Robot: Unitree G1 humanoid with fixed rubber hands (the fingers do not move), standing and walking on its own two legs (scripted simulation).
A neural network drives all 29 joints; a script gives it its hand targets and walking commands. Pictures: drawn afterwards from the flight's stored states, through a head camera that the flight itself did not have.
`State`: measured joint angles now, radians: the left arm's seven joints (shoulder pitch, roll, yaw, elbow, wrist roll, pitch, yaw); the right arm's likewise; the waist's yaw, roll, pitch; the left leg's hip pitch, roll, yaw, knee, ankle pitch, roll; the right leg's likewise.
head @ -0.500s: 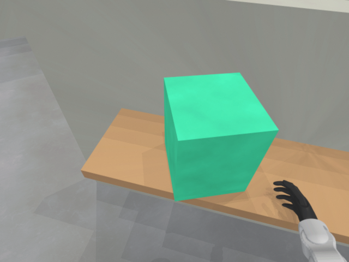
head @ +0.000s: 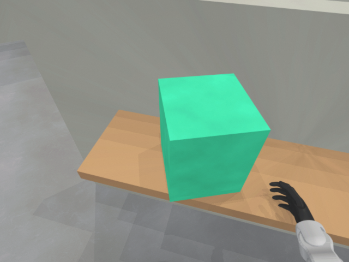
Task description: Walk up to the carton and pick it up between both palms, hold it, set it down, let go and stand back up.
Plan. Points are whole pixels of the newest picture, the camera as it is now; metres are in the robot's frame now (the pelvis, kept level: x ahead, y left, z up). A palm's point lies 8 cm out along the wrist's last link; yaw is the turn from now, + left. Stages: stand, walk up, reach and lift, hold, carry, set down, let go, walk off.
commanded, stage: stand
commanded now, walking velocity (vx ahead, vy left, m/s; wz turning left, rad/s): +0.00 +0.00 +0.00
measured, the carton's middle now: (201, 138) +0.41 -0.05 +0.06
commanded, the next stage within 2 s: none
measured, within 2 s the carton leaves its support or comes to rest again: neither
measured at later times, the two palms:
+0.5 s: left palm out of the picture +0.08 +0.29 -0.11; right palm (301, 215) +0.23 -0.27 +0.00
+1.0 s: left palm out of the picture +0.08 +0.29 -0.11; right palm (302, 215) +0.23 -0.28 +0.00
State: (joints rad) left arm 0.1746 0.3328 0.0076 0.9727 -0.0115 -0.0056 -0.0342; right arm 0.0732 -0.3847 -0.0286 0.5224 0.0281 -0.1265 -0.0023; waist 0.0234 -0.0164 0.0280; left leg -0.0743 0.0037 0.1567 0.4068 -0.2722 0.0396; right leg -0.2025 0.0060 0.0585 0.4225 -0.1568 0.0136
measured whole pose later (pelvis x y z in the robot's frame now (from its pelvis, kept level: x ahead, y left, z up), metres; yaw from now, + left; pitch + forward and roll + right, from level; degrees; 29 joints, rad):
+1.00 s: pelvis +0.00 +0.00 +0.00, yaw +0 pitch -4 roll +1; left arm 0.18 0.34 0.01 0.95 -0.01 0.01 -0.04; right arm 0.07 -0.39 -0.04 0.52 0.02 -0.12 -0.01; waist 0.03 0.00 0.03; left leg -0.07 0.01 0.17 0.42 -0.27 0.03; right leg -0.21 0.00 0.06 0.45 -0.16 0.01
